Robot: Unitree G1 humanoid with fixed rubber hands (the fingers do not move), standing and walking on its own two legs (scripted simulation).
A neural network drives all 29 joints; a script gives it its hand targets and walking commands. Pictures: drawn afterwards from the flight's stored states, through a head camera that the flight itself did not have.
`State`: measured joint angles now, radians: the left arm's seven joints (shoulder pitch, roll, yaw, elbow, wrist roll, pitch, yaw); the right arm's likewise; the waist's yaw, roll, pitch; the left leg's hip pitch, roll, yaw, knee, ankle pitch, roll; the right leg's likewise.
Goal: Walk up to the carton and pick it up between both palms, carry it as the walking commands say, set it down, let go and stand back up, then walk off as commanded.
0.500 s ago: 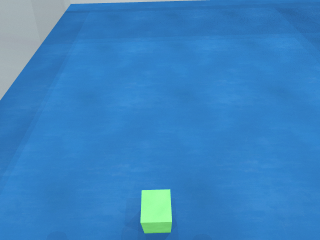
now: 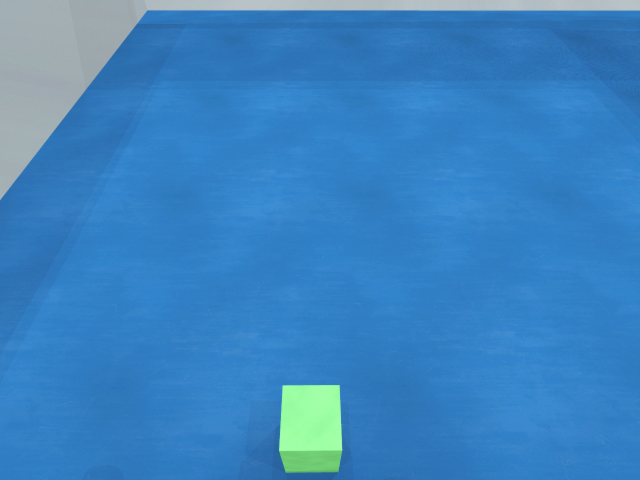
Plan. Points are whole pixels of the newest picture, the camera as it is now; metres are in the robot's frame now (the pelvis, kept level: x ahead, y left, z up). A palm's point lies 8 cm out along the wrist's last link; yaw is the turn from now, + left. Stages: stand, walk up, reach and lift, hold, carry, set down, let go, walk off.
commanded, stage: stand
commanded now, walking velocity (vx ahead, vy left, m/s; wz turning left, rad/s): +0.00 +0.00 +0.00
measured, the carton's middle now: (311, 430) +0.36 +0.03 -0.66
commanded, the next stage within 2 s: reach and lift in 0.30 s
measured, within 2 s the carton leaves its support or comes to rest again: neither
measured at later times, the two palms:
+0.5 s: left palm out of the picture +0.16 +0.24 -0.13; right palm (497, 467) +0.17 -0.23 -0.13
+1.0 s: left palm (175, 477) +0.18 +0.22 -0.18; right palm (456, 470) +0.17 -0.19 -0.18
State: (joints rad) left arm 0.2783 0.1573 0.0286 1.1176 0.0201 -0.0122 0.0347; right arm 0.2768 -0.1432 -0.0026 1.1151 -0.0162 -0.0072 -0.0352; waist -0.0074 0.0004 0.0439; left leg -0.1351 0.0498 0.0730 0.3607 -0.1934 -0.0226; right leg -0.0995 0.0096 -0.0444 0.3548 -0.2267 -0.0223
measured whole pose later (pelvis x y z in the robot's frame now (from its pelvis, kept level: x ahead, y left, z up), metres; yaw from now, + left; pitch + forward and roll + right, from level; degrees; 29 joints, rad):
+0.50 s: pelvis -0.01 +0.01 -0.03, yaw +1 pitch +8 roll +1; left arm -0.06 0.24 -0.05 0.68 -0.08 0.57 0.03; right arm -0.08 -0.26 0.02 0.72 0.09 0.56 -0.03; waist 0.00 -0.01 -0.07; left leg -0.49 0.00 0.03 0.65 -0.30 0.01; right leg -0.47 -0.03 -0.04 0.68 -0.35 0.00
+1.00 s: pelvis -0.07 +0.01 -0.08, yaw +0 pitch +16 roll +0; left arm -0.16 0.14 0.10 0.49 0.05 0.44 -0.01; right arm -0.15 -0.12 -0.08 0.51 0.03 0.43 -0.02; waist -0.01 -0.02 0.00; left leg -0.92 0.01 0.00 1.00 -0.36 0.00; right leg -0.89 0.00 -0.01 1.01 -0.40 0.00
